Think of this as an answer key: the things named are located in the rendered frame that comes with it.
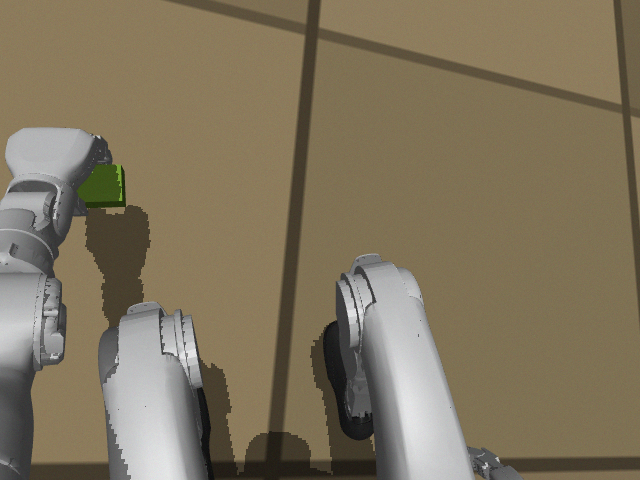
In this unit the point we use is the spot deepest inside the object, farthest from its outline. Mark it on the left robot foot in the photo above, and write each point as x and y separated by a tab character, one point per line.
206	432

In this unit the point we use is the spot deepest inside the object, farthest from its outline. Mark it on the right robot hand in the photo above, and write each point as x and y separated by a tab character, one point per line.
489	467

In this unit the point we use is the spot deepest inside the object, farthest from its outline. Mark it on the left robot arm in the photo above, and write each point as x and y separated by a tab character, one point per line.
35	217

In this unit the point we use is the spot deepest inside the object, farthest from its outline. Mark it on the right robot foot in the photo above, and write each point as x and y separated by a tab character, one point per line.
354	427

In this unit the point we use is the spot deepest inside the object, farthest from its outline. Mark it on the left robot hand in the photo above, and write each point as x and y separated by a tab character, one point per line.
67	154

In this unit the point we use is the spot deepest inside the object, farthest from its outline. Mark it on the small box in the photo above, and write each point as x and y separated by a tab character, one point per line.
105	187

